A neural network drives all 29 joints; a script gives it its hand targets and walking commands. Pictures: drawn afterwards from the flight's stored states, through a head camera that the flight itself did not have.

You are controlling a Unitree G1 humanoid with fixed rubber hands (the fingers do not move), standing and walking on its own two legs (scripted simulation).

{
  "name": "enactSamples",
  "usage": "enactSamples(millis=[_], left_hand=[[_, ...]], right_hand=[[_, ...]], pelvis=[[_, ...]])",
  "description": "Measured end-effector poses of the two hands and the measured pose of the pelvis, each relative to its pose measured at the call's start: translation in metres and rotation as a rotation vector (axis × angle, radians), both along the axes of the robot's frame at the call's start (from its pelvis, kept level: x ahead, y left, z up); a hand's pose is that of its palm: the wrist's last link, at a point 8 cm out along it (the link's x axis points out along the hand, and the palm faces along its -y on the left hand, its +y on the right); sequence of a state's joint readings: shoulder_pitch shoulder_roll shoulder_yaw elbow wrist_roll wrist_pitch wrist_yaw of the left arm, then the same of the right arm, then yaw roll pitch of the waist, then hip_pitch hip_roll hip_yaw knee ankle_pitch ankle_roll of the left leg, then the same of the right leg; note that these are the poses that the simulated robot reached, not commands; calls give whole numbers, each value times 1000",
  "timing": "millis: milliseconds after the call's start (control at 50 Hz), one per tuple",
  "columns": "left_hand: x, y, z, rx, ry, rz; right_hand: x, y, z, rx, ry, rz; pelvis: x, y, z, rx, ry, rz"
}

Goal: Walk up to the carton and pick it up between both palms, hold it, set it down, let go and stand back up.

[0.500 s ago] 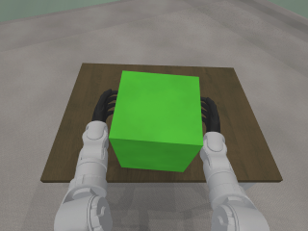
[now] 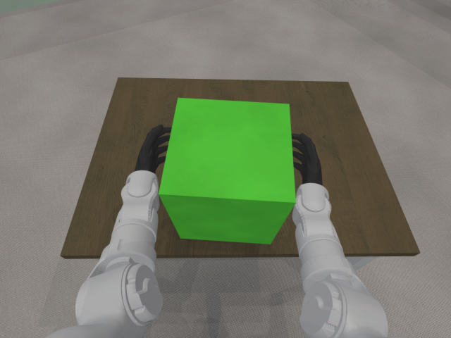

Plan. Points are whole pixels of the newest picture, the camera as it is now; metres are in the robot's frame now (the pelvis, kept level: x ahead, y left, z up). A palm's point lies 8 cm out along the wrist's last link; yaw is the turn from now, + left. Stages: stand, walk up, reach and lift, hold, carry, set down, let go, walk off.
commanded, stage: set down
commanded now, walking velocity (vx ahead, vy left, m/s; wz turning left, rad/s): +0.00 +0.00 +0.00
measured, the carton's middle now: (228, 178) +0.42 -0.01 -0.02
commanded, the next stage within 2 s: none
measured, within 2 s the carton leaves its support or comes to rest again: rests again in 0.64 s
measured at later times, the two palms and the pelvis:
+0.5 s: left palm (155, 167) +0.43 +0.14 +0.01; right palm (305, 178) +0.40 -0.16 +0.02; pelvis +0.01 +0.00 +0.00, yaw +0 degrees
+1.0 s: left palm (156, 172) +0.43 +0.14 +0.00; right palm (303, 183) +0.40 -0.16 +0.00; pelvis +0.00 +0.00 -0.01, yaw +0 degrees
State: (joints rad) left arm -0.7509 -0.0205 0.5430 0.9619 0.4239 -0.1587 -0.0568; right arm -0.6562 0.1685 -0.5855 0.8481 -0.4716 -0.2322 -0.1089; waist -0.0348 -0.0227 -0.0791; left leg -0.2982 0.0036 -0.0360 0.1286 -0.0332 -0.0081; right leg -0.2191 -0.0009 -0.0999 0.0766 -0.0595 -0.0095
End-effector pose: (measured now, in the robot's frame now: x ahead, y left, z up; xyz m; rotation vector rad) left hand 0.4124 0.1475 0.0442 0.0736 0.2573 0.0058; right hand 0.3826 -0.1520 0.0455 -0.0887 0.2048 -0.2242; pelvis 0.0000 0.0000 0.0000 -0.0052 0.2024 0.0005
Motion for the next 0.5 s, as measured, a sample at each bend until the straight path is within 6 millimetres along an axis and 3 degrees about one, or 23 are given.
enactSamples(millis=[500], left_hand=[[20,-5,-30,16,53,-12]], right_hand=[[16,-5,-30,-11,55,-7]], pelvis=[[8,2,-3,-3,124,1]])
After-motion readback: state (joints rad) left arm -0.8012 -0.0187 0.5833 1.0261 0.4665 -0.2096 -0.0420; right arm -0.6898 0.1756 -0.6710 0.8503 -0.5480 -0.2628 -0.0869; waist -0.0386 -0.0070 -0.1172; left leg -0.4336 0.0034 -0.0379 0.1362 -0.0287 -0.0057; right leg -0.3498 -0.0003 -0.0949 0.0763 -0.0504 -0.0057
